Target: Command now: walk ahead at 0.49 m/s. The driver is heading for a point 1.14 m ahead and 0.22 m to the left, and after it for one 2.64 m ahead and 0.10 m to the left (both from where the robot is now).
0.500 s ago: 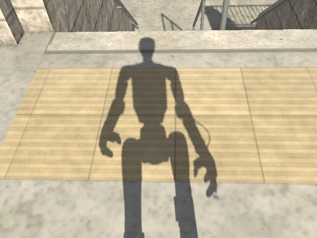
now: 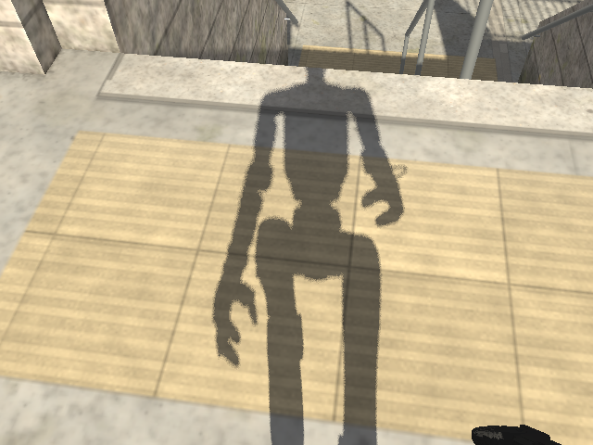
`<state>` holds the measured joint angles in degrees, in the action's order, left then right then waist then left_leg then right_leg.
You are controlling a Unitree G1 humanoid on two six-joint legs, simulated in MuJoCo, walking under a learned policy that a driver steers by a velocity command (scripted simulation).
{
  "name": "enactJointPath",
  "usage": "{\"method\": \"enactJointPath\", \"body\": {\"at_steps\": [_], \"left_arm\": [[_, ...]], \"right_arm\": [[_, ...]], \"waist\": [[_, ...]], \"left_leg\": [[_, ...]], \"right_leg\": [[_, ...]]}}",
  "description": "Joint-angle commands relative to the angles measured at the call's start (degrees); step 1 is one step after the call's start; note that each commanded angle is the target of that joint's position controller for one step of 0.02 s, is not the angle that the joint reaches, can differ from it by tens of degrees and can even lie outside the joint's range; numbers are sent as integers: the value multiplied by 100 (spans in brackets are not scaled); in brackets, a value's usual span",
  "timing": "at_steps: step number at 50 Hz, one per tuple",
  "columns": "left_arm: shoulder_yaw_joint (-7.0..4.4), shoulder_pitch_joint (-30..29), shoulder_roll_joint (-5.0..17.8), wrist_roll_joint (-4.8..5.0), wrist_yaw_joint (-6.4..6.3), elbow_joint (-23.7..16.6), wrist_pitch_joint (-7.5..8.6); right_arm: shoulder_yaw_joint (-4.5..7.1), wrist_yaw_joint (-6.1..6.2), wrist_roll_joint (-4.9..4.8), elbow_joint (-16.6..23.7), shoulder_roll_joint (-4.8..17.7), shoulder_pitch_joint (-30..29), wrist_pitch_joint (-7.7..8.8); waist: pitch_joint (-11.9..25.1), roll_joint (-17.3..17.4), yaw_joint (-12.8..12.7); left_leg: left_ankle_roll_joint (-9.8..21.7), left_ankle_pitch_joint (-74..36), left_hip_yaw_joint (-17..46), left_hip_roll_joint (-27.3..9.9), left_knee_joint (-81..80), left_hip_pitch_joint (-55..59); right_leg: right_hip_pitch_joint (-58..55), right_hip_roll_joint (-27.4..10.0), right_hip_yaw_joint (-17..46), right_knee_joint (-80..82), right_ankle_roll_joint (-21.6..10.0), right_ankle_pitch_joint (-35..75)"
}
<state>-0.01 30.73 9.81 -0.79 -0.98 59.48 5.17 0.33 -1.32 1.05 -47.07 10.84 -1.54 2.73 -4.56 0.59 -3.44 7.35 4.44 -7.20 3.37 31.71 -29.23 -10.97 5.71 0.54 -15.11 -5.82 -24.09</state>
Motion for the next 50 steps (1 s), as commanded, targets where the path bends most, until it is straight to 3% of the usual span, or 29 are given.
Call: {"method": "enactJointPath", "body": {"at_steps": [1,2,3,4,6,8,11,14,18,23,26,27,28,29,30,31,32,33,34,35,37,41,46,50], "left_arm": [[-176,-410,985,7,-9,-378,37],[-56,258,271,58,51,-455,15],[-188,196,778,15,53,-373,-11],[-229,-386,921,-24,66,-592,4],[-245,-804,804,-62,120,-652,-16],[-191,-627,494,-136,189,-592,-163],[-194,-1052,456,-145,250,-745,-260],[-199,-1945,542,-111,263,-1027,-290],[-145,-2809,465,-45,278,-1264,-279],[-128,-3562,501,-39,267,-1502,-239],[-174,-3384,591,-39,243,-1515,-165],[-220,-2945,661,-47,206,-1377,-134],[-290,-2106,755,-62,159,-1092,-86],[-403,-1077,1012,-158,93,-765,-26],[-563,-212,1606,-311,31,-651,-1],[-598,-255,1620,-154,114,-604,-95],[-541,-864,1343,-1,154,-653,-128],[-455,-1354,994,32,178,-726,-96],[-390,-1594,750,8,183,-718,-55],[-330,-1586,572,11,162,-622,-14],[-298,-1349,500,-12,129,-464,81],[-317,-906,687,-18,104,-268,173],[-252,-579,651,-7,50,-186,190],[-251,-132,725,-28,-51,-17,155]], "right_arm": [[419,207,105,-579,1161,2776,77],[528,199,242,-600,1619,3000,80],[492,108,-7,-605,1294,2701,41],[428,86,-90,-478,1038,1947,50],[302,53,-35,-520,543,1593,162],[230,88,-32,-726,391,1791,273],[258,90,-62,-950,618,2193,381],[237,80,-76,-1056,661,2553,362],[191,106,-75,-1188,640,3035,345],[168,186,18,-1356,682,3449,302],[195,242,51,-1395,789,3274,283],[209,252,46,-1393,844,3169,280],[216,241,21,-1396,884,3066,262],[191,229,-21,-1327,833,2978,273],[80,179,-200,-1080,397,3179,291],[168,170,-209,-1172,519,3508,285],[259,182,-80,-1091,790,3054,260],[240,149,-42,-958,673,2612,286],[237,128,-31,-926,539,2436,270],[245,97,63,-899,484,2415,198],[222,22,92,-990,276,2611,50],[256,-38,53,-716,331,1863,-74],[180,-86,8,-335,244,786,-36],[124,-114,31,-44,227,91,-28]], "waist": [[1357,-254,1530],[1894,1002,1022],[1838,458,983],[761,185,685],[41,-217,372],[57,-93,117],[-41,71,98],[-187,112,305],[-150,242,592],[-197,335,807],[-136,385,561],[76,429,355],[482,351,-6],[1052,219,-402],[1910,-713,-502],[2349,-1197,-326],[1422,-556,-78],[751,-306,51],[377,-191,244],[232,-294,405],[259,-339,538],[-18,-365,513],[-166,-382,307],[-265,-372,97]], "left_leg": [[524,651,972,-657,-452,3488],[1303,724,3536,-2382,-453,4867],[1630,1786,4917,-2538,-1462,4602],[1404,2312,4026,-2352,-1881,3612],[1029,1266,2995,-1904,-2262,2284],[777,543,2288,-1577,-2416,1705],[703,-47,1721,-1388,-2597,1621],[536,-536,1425,-1241,-2683,1918],[280,-1228,1152,-1138,-2543,2427],[395,-1946,1151,-1401,-2164,3443],[355,-3071,1071,-1574,-1651,3704],[276,-3847,998,-1551,-1180,3648],[184,-4211,860,-1415,-291,3495],[75,-3344,711,-1209,903,2637],[-170,-827,328,-608,2954,839],[-204,2510,663,131,4339,-272],[-141,2056,1038,-289,4526,-718],[-149,1594,1020,-493,4278,-731],[-164,1328,986,-690,3899,-522],[-221,1219,984,-803,3604,-269],[-298,1103,943,-766,3467,25],[-355,341,943,-823,3013,-688],[-377,-629,612,-726,1562,-816],[-231,-526,196,-628,714,-832]], "right_leg": [[1740,-1285,93,-3669,-28,5666],[3619,-305,-202,-5987,114,297],[4521,-78,311,-6763,11,-370],[4860,-503,372,-6456,-53,304],[4413,-821,327,-5852,-30,719],[3855,-984,279,-5371,111,793],[4165,-1140,52,-4838,260,1177],[4757,-1258,-147,-4043,387,1886],[4791,-1111,-369,-2910,452,2532],[4905,-885,-475,-2110,330,2274],[4330,-680,-525,-1685,79,1627],[3689,-493,-590,-1539,-29,1422],[2708,-308,-670,-1186,-171,1550],[1215,-655,-296,-1123,-384,1640],[-538,-2303,1852,-991,-900,986],[-919,-3051,3870,-248,-1420,1069],[-149,-2762,3147,-100,-1251,825],[709,-2546,2423,135,-1112,1035],[1345,-2253,1882,357,-882,1392],[1760,-2022,1494,470,-715,1748],[2037,-1871,945,608,-590,2267],[1985,-1747,221,879,-413,2608],[1684,-1625,-466,885,-176,3347],[899,-1843,-759,678,-165,3987]]}}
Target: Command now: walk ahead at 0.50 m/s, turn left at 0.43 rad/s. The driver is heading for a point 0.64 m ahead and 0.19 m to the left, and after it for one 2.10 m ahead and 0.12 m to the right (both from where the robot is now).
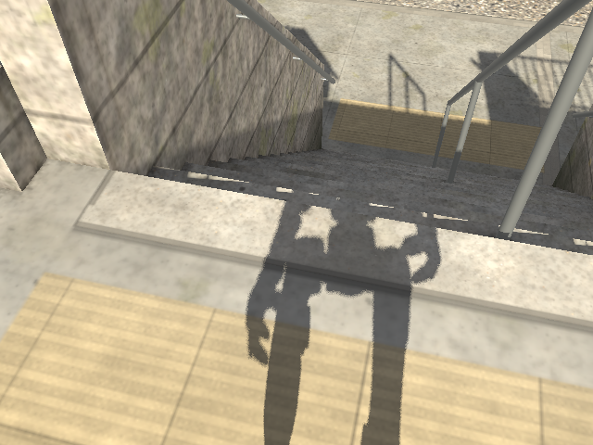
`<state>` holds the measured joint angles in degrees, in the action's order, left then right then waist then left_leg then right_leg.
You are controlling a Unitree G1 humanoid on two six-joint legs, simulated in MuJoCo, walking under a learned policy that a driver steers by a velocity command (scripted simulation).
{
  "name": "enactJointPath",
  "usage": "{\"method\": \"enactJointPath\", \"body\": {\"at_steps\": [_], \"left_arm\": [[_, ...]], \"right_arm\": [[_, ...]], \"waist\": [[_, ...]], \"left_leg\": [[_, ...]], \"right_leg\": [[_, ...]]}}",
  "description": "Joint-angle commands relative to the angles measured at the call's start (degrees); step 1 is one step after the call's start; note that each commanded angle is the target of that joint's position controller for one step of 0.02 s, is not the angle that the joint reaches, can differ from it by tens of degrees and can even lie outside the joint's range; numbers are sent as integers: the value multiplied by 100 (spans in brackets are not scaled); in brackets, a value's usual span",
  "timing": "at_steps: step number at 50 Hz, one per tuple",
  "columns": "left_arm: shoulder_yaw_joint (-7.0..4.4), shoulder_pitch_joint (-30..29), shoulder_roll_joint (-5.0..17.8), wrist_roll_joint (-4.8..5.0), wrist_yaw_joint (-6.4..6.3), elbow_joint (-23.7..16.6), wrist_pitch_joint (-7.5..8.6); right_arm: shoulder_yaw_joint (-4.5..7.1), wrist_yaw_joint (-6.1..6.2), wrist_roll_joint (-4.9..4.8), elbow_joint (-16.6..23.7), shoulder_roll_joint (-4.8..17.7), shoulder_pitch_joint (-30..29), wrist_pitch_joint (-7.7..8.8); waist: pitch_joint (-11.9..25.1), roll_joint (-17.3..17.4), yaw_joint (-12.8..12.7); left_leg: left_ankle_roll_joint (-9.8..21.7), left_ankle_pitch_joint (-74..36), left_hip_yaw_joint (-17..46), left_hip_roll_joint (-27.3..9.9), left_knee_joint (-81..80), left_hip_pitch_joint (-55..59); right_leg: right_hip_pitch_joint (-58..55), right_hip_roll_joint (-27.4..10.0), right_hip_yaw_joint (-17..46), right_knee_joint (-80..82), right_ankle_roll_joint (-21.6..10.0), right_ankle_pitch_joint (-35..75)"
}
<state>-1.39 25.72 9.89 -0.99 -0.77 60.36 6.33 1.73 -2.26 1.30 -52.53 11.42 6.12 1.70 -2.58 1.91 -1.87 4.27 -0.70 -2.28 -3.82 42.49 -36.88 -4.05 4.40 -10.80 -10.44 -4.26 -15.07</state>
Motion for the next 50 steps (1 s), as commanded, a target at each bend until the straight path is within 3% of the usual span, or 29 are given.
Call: {"method": "enactJointPath", "body": {"at_steps": [1,3,5,6,7,8,9,10,11,12,13,15,18,23,28,31,33,34,35,36,37,38,39,41,43,44,47,50], "left_arm": [[-119,427,748,-21,-97,-71,16],[-140,360,848,-33,-149,-62,-29],[-185,238,997,-54,-186,-84,-95],[-212,184,1080,-57,-177,-122,-145],[-227,59,1132,-31,-152,-222,-172],[-171,21,888,68,-85,-523,-141],[-180,-126,721,89,15,-896,-77],[-224,-761,974,-1,47,-1037,-12],[-202,-972,922,60,72,-1147,63],[-211,-904,881,48,59,-1090,64],[-214,-878,841,-60,51,-1110,-33],[-197,-737,715,-188,96,-1121,-267],[-195,-1256,709,-180,138,-1391,-406],[-171,-2422,782,-137,177,-1859,-431],[-83,-3251,810,-84,223,-2260,-356],[-85,-3041,959,-35,208,-2336,-272],[-190,-1904,1219,-12,116,-2016,-198],[-266,-1064,1417,-61,41,-1834,-113],[-361,-151,1872,-195,-69,-1821,-97],[-451,-479,2209,-230,-48,-1870,-192],[-375,-906,1601,-133,-13,-1971,-269],[-255,-1259,1115,-84,1,-2027,-278],[-202,-1392,942,-108,23,-1993,-267],[-156,-1177,888,-75,40,-1771,-159],[-135,-862,895,-9,120,-1550,4],[-129,-841,927,5,146,-1475,43],[-101,-1033,977,39,167,-1390,-37],[-144,-692,1140,51,161,-1215,-168]], "right_arm": [[-10,-23,14,557,189,-745,81],[27,-6,29,574,242,-626,87],[115,42,45,427,372,-46,92],[191,56,57,255,491,524,116],[317,85,123,7,729,1365,151],[519,167,193,-44,1347,2041,141],[585,152,58,76,1635,1756,63],[561,171,-77,22,1512,1637,11],[498,197,-96,42,1241,1314,16],[432,202,-85,77,969,1043,38],[383,230,-115,103,832,885,83],[345,238,-144,125,818,896,197],[396,228,-147,86,1064,1226,254],[390,225,-131,70,1061,1893,201],[389,289,-58,91,1115,2322,167],[421,359,-21,212,1260,2105,170],[450,316,-25,340,1401,1714,212],[441,250,-88,394,1365,1583,263],[310,215,-147,610,872,1723,312],[278,233,-306,735,623,2493,267],[322,295,-68,529,1091,2307,162],[341,238,-14,553,1100,1855,130],[322,194,-14,608,976,1642,108],[283,124,84,634,757,1610,12],[253,126,80,613,605,1701,-25],[237,125,68,615,574,1665,-25],[120,104,101,728,481,1195,-26],[-1,120,19,840,412,597,-15]], "waist": [[-459,-508,-60],[-327,-574,71],[60,-726,346],[388,-754,564],[806,-610,968],[1459,179,1172],[1758,1017,799],[1132,144,833],[559,-71,644],[165,-465,350],[44,-486,153],[155,-307,-10],[64,-112,64],[-1,130,515],[-54,209,788],[-26,304,555],[442,225,23],[933,-60,-412],[1892,-762,-619],[2287,-2164,-27],[1493,-1066,93],[737,-468,94],[399,-302,158],[162,-662,274],[363,-712,353],[422,-755,407],[463,-880,483],[516,-992,207]], "left_leg": [[143,187,-368,140,-496,-51],[333,698,-560,361,-695,313],[593,1292,-770,742,-776,1075],[751,1419,-784,919,-987,1731],[992,1304,-430,848,-1424,2963],[1553,1809,1515,-555,-1617,4554],[2329,1364,4532,-1752,-2504,5464],[2125,1278,3805,-1514,-2646,5077],[1878,960,3130,-1374,-2788,4343],[1585,376,2629,-1082,-2927,3619],[1409,-83,2246,-792,-2979,3139],[1323,-627,1847,-484,-3026,2781],[1214,-794,1661,-243,-3132,2622],[916,-921,1868,-150,-3016,3235],[919,-1448,2181,-258,-2625,3947],[734,-1834,2384,-351,-2283,3924],[463,-2766,2261,-98,-1308,3463],[330,-2367,2011,256,-168,2939],[238,-195,1535,610,1475,2149],[103,3419,1000,1360,2719,548],[148,2902,995,752,3187,80],[107,2322,897,557,3048,119],[54,2040,826,388,2840,237],[-82,2057,778,358,2578,612],[-168,2104,816,568,2347,807],[-207,2003,796,627,2132,797],[-342,1471,283,454,841,1023],[-429,891,84,546,-165,1571]], "right_leg": [[-23,-1779,311,62,-320,3371],[-324,-1856,116,-460,-284,4656],[-450,-1901,-59,-1526,-268,6094],[-322,-1898,-115,-2439,-262,6145],[411,-1811,-195,-3737,-150,5302],[2107,-1415,-304,-5808,72,2823],[4118,-92,471,-7463,294,-1584],[4764,-560,1281,-7364,214,-1058],[4743,-793,1273,-6908,209,-533],[4393,-972,1256,-6329,240,-325],[4042,-1071,1272,-5956,334,-299],[3638,-1084,1207,-5550,499,-261],[3873,-1079,1061,-4889,681,276],[4446,-941,1069,-3734,733,1240],[4536,-654,1090,-2845,619,1276],[3722,-497,1198,-2214,443,1003],[1978,-201,1097,-1803,235,702],[697,-520,1332,-1528,59,886],[-664,-2030,2791,-1490,-184,-117],[-1429,-3138,5372,-733,-852,-303],[-656,-2896,5230,-669,-803,-1082],[178,-2594,4205,-544,-681,-908],[695,-2323,3445,-382,-570,-224],[1289,-1963,2500,-378,-558,2176],[1274,-1887,2017,-553,-696,4380],[1235,-1833,1816,-570,-737,4866],[1373,-1472,1358,-591,-674,5175],[1449,-1307,1340,-785,-578,5021]]}}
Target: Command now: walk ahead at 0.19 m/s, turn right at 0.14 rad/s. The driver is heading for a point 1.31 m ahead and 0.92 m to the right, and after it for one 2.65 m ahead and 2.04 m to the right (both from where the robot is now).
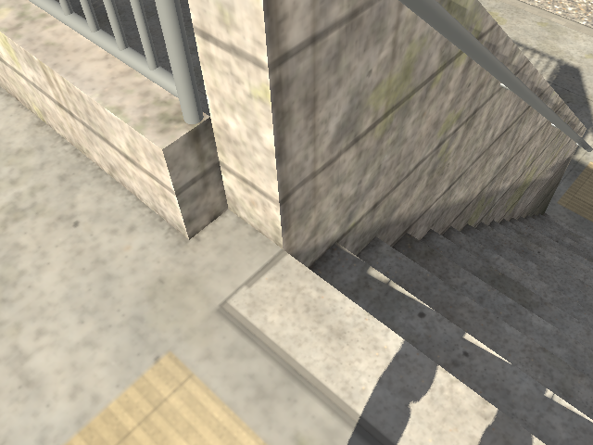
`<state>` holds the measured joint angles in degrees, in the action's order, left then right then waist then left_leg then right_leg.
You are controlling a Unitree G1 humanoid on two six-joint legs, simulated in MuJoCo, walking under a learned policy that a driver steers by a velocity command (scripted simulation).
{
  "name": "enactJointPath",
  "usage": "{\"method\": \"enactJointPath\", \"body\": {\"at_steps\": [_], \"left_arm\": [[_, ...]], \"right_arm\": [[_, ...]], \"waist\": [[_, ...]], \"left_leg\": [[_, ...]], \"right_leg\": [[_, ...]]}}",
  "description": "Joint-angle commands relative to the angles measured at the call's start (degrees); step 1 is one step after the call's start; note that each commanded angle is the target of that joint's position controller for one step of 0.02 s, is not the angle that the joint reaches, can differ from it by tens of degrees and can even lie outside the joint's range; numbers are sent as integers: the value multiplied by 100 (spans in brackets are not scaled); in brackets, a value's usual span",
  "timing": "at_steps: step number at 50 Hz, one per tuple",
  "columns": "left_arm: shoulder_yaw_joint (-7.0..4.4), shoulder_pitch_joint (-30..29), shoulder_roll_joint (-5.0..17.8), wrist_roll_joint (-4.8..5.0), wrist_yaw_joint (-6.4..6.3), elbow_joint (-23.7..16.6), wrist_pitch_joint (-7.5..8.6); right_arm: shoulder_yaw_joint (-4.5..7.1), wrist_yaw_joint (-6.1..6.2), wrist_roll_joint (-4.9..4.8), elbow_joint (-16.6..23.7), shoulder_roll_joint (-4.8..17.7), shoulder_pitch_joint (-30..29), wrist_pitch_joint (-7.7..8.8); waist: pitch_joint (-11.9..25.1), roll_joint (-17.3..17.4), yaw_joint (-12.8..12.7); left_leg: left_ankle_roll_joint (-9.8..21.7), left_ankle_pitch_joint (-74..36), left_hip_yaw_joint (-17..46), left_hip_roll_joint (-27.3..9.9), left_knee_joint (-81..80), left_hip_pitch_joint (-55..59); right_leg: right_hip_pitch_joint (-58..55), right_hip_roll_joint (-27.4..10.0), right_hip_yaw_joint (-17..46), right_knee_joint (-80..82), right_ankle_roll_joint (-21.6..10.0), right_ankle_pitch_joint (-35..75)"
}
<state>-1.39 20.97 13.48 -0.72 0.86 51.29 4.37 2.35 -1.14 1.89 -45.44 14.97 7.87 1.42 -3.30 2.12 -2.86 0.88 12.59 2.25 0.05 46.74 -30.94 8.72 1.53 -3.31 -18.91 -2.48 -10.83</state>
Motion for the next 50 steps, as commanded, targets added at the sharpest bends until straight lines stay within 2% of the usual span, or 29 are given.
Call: {"method": "enactJointPath", "body": {"at_steps": [1,3,5,6,7,8,9,10,11,12,15,19,23,25,26,27,28,29,30,31,32,33,35,36,37,40,43,48,50], "left_arm": [[-175,-126,870,32,-5,-276,-13],[-231,-129,1005,52,-19,-298,-91],[-256,-221,986,114,-51,-369,-157],[-208,-79,748,129,-58,-487,-154],[-118,393,290,133,-108,-591,-192],[-192,634,520,119,-184,-500,-342],[-282,447,773,0,-190,-460,-454],[-309,202,711,-50,-166,-490,-521],[-328,121,669,-51,-139,-509,-586],[-341,119,632,-66,-116,-501,-660],[-356,95,546,-34,-84,-560,-806],[-288,-388,435,-52,27,-844,-937],[-270,-618,544,-3,105,-1104,-932],[-267,-394,523,13,121,-1112,-881],[-280,-187,571,5,113,-1052,-834],[-335,-146,834,-50,63,-1058,-779],[-503,-272,1692,-62,16,-1326,-752],[-588,79,1784,-144,-78,-1242,-775],[-506,-212,1513,-136,-148,-1232,-776],[-440,-679,1297,-78,-165,-1313,-781],[-418,-981,1212,-56,-154,-1418,-770],[-381,-1141,1077,-55,-154,-1550,-739],[-374,-926,1033,0,-115,-1569,-679],[-406,-690,1078,55,-98,-1481,-664],[-418,-566,1087,51,-98,-1466,-657],[-448,-378,1123,-2,-116,-1498,-674],[-510,-223,1251,-61,-135,-1509,-709],[-561,-559,1327,-84,-78,-1617,-724],[-552,-870,1273,3,-35,-1666,-718]], "right_arm": [[-66,42,-62,153,119,331,19],[-49,122,-81,175,260,303,61],[-8,220,-25,81,408,631,148],[70,282,45,70,746,889,210],[144,302,28,171,1132,1080,186],[204,298,-187,164,1126,1187,56],[130,305,-216,255,793,991,7],[47,342,-171,310,524,605,-14],[7,376,-123,359,399,325,-37],[2,416,-99,400,376,181,-38],[28,429,-58,402,386,233,-20],[90,405,-19,387,505,284,-54],[207,322,24,376,796,382,-134],[266,311,-22,382,934,317,-186],[290,304,-37,353,932,372,-226],[276,265,-23,319,730,598,-287],[153,266,-54,674,248,638,-335],[182,342,-3,793,526,-134,-403],[180,330,-101,791,481,-85,-427],[200,298,-150,687,537,87,-395],[240,277,-92,585,635,266,-362],[264,232,-11,474,714,433,-327],[262,180,-16,502,651,426,-312],[245,189,-48,541,549,420,-348],[226,201,-65,586,520,350,-376],[196,231,-71,712,509,121,-419],[167,292,-109,825,544,-6,-398],[106,363,-219,914,574,159,-319],[78,355,-196,861,504,497,-273]], "waist": [[594,-1009,268],[555,-980,295],[535,-716,493],[847,-149,453],[1234,947,311],[1616,1264,486],[1242,571,427],[828,401,288],[645,436,154],[580,542,87],[709,467,65],[645,636,213],[720,715,321],[766,559,150],[710,304,49],[446,-676,80],[189,-2283,218],[-82,-1465,-266],[-155,-1134,62],[-208,-960,321],[-47,-1018,433],[184,-981,426],[517,-709,358],[539,-724,331],[509,-749,266],[448,-930,95],[467,-892,0],[593,-1009,146],[675,-984,386]], "left_leg": [[-85,-500,-360,192,-779,1058],[-13,-491,-283,213,-1233,1284],[101,-1224,-147,64,-2224,2087],[258,-2547,553,-813,-2265,2826],[787,-4759,1578,-2232,-2098,3529],[1520,-4772,1988,-2630,-2221,3383],[1573,-3908,1740,-2327,-2494,3007],[1405,-3226,1318,-1997,-2714,2573],[1242,-2874,950,-1756,-2884,2265],[1182,-2811,618,-1589,-2956,2034],[1224,-2521,164,-1508,-2971,1868],[1192,-1090,-55,-1582,-3065,1766],[1118,-767,-137,-1794,-2872,1684],[874,-662,-323,-1779,-2540,1502],[562,-372,-545,-1676,-2179,1163],[94,498,-1022,-1266,-1208,614],[-404,2421,-1372,-174,63,-824],[-359,2260,-427,-114,1002,-722],[-321,1681,-141,-180,1301,-553],[-264,1076,-52,-207,1284,-464],[-218,760,-87,-130,1393,-437],[-235,584,-138,-77,1565,-369],[-283,563,-95,-27,1659,-345],[-300,613,-62,-32,1579,-410],[-319,653,-41,-33,1421,-487],[-351,821,-2,10,777,-501],[-308,1063,45,99,211,-166],[-120,1187,71,374,-756,827],[-38,686,43,431,-1728,1603]], "right_leg": [[123,-1056,716,-50,-744,4434],[111,-1140,1067,-315,-693,3829],[427,-971,1304,-829,-432,2558],[833,-653,1181,-1480,-210,1357],[1538,71,551,-2753,-24,-1752],[1829,341,287,-3934,6,-3038],[2057,142,457,-4550,49,-2772],[2141,-5,507,-4666,112,-2347],[2063,-120,529,-4644,210,-2027],[1929,-147,467,-4702,306,-1774],[1721,-98,335,-4664,433,-1483],[1491,-239,211,-3597,373,-1371],[909,-181,-62,-2647,166,-1572],[355,-95,-217,-1756,-5,-1193],[-92,-32,-136,-1038,-110,-771],[-245,-538,908,48,-249,-756],[-291,-2329,3440,477,-855,410],[502,-2414,3320,622,-1369,873],[704,-1992,2764,528,-1293,632],[762,-1539,2279,497,-1044,334],[563,-1246,2045,397,-908,542],[357,-1111,1907,294,-952,1029],[-31,-1121,1950,138,-1019,1612],[-201,-1116,1987,79,-1016,1696],[-324,-1117,2073,53,-1034,1679],[-486,-1120,2386,-18,-1117,1443],[-339,-1145,2789,-82,-1163,1107],[77,-942,3274,-261,-978,1564],[346,-721,3305,-449,-716,1704]]}}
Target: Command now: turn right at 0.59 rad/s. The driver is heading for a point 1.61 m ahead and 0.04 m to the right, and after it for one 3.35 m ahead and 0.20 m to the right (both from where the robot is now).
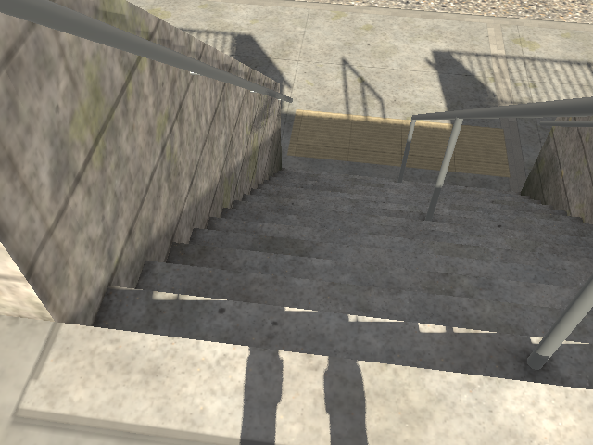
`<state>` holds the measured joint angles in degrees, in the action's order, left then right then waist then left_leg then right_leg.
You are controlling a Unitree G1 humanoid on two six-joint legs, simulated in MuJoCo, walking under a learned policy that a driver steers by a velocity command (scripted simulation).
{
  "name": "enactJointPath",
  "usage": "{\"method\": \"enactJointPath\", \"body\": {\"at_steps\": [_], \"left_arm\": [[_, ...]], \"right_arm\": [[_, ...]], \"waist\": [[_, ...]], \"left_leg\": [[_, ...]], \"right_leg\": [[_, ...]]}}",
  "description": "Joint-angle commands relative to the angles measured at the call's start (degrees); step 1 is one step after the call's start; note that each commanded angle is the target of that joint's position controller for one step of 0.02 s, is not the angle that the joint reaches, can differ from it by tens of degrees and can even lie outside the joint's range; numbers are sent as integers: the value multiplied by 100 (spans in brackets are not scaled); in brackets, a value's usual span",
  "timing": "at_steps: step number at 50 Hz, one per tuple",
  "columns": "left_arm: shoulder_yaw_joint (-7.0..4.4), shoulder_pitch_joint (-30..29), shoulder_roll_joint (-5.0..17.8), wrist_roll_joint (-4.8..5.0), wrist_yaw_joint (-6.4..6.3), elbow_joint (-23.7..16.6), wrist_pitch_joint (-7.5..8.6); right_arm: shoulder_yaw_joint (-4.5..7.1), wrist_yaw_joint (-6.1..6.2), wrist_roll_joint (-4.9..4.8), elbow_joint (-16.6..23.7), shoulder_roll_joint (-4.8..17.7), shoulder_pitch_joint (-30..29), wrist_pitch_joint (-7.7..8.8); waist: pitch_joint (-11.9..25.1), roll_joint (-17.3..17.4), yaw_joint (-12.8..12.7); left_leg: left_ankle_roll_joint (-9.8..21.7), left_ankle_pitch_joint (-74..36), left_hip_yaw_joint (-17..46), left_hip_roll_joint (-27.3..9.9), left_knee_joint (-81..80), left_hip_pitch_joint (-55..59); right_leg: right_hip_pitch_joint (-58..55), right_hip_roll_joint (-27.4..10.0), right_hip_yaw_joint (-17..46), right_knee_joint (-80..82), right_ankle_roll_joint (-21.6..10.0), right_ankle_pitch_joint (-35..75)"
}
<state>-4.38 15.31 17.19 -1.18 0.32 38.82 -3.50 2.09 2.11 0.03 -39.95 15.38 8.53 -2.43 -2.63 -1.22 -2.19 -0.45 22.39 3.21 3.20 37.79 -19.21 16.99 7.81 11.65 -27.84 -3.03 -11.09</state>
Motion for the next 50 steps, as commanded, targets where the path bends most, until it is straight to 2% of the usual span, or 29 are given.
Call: {"method": "enactJointPath", "body": {"at_steps": [1,2,3,4,5,6,7,9,14,17,19,21,22,23,24,25,26,27,29,31,33,37,39,40,41,42,43,45,50], "left_arm": [[-237,-433,837,108,10,-449,78],[-163,-282,539,139,-3,-511,105],[-104,105,245,148,-41,-569,122],[-241,45,798,-67,-77,-444,86],[-298,42,889,-63,-55,-346,61],[-295,129,820,-53,-18,-227,18],[-289,215,778,-30,39,-166,-29],[-243,220,704,36,121,-118,-77],[-114,-358,464,68,181,-308,-138],[-5,-412,286,99,174,-355,-142],[23,-387,299,127,134,-362,-116],[73,-123,207,117,103,-271,-42],[105,13,212,57,68,-204,30],[84,42,492,-56,26,-217,118],[-8,-233,1122,-13,10,-425,181],[39,20,831,-36,-25,-298,238],[155,-245,524,-33,-33,-266,265],[225,-539,351,-30,-52,-260,260],[247,-647,341,-2,-126,-216,279],[276,-506,281,24,-129,-132,299],[285,-477,261,11,-121,-49,307],[270,-471,297,-14,-137,124,285],[289,-583,245,46,-171,184,298],[333,-492,112,38,-168,206,333],[310,-224,83,41,-131,250,347],[316,-267,75,33,-125,418,321],[289,-349,167,33,-139,516,310],[252,-355,238,39,-135,641,317],[279,-175,112,45,-167,1085,349]], "right_arm": [[118,68,25,264,510,666,157],[199,118,107,303,930,701,192],[274,108,124,508,1466,231,160],[283,59,174,495,1310,294,131],[157,29,141,559,879,89,137],[94,8,124,602,650,-186,136],[72,21,143,661,597,-359,132],[77,53,155,678,606,-218,143],[189,36,150,476,764,472,181],[228,-60,173,428,844,392,193],[252,-121,182,367,923,415,170],[256,-157,114,292,963,366,119],[246,-167,72,233,931,412,102],[199,-188,86,211,707,652,103],[23,-216,92,493,138,679,93],[81,-122,78,401,447,297,-43],[116,-145,4,327,518,371,-100],[135,-172,5,206,540,430,-100],[183,-203,104,-12,623,692,-78],[143,-218,92,-142,493,807,-75],[85,-208,58,-175,340,688,-93],[61,-127,32,-329,324,729,-95],[12,-85,77,-486,255,957,1],[18,-62,139,-523,411,1012,83],[76,-68,125,-530,744,794,138],[63,-125,54,-572,600,620,165],[13,-150,70,-610,423,617,196],[1,-116,79,-741,407,689,220],[-9,-72,69,-1035,348,763,227]], "waist": [[629,-516,474],[708,241,364],[603,1507,76],[529,1157,211],[394,725,56],[225,595,-59],[262,772,-129],[318,964,-5],[423,970,393],[484,1139,387],[524,1283,394],[542,1149,172],[515,941,52],[658,195,138],[533,-1396,325],[506,-991,-97],[310,-778,133],[172,-675,248],[229,-831,323],[444,-610,294],[389,-593,224],[310,-647,191],[384,-362,393],[482,-119,347],[281,401,3],[178,609,105],[86,544,198],[129,583,229],[27,236,255]], "left_leg": [[146,-836,14,-36,-1666,1053],[380,-625,931,-1045,-2265,1614],[944,-1427,2458,-2465,-2550,1808],[1475,-2192,2335,-2674,-2292,1099],[1464,-2418,1842,-2356,-2225,835],[1291,-2476,1225,-1945,-2180,623],[1143,-2545,795,-1639,-2126,714],[1158,-3096,362,-1477,-2003,1011],[1326,-3210,277,-1769,-1805,1730],[1298,-3105,98,-1754,-1659,1374],[1306,-3266,119,-1770,-1516,1226],[1148,-3349,27,-1676,-1192,1034],[868,-3066,-105,-1579,-964,716],[449,-2012,-367,-1301,-381,71],[-11,635,-954,-459,276,-889],[-19,1176,-332,-578,858,-437],[-18,971,-228,-549,1126,-381],[-13,632,-178,-562,1106,-381],[-57,207,-297,-478,1124,-350],[-113,173,-325,-425,997,-163],[-119,176,-342,-408,506,7],[-28,-47,-411,-287,-567,456],[65,-1389,-257,-439,-1673,1318],[127,-1815,195,-841,-1797,1740],[261,-2300,454,-1103,-1596,1478],[331,-1870,420,-1052,-1653,896],[271,-1569,338,-944,-1762,724],[220,-1455,261,-831,-1854,752],[286,-1287,275,-842,-1913,958]], "right_leg": [[-109,-1129,1723,257,-387,1170],[506,-683,1233,-425,-33,-236],[1494,353,-129,-1626,238,-2050],[1365,18,-413,-2863,318,-2340],[1233,-133,-368,-3395,339,-2028],[1161,-187,-424,-3758,385,-1657],[1206,-194,-521,-4028,445,-1375],[1374,-241,-745,-4148,606,-1250],[1450,-447,-913,-3119,714,-1442],[643,-475,-1136,-2046,547,-1736],[222,-413,-1335,-1430,425,-1753],[-382,-379,-1486,-214,273,-967],[-921,-424,-1387,821,205,-61],[-1627,-1127,-339,1317,94,121],[-1586,-2709,1445,1326,-492,1948],[-912,-2847,1196,1097,-1074,2386],[-779,-2555,804,1110,-1131,2250],[-693,-2226,448,1177,-940,1900],[-934,-1812,8,1036,-734,2499],[-1108,-1769,-154,904,-737,2841],[-1059,-1736,-155,883,-733,2410],[-846,-1748,133,791,-758,1636],[-410,-1626,138,707,-460,1054],[-123,-1492,120,656,-245,607],[-114,-1065,-208,755,-141,228],[-576,-919,-384,875,-83,116],[-791,-956,-367,802,-77,225],[-914,-1033,-348,709,-112,510],[-667,-1055,-332,897,-40,344]]}}
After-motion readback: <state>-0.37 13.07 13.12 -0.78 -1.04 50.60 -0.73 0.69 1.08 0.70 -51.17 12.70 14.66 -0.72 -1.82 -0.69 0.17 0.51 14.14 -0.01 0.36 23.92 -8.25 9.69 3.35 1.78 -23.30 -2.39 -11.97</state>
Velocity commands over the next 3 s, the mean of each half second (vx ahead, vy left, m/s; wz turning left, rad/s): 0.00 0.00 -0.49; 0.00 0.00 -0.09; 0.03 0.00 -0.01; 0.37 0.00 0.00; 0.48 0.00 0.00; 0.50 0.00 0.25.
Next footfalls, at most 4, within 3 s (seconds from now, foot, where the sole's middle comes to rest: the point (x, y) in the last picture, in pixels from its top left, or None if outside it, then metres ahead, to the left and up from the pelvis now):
0.04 left None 0.05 0.11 -0.78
0.46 right None -0.03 -0.10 -0.78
0.80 left None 0.01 0.11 -0.78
2.14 left None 0.38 -0.05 -0.78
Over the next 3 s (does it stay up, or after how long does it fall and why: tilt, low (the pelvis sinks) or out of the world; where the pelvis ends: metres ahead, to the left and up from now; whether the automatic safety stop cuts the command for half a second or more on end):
stays up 0.55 -0.15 -0.02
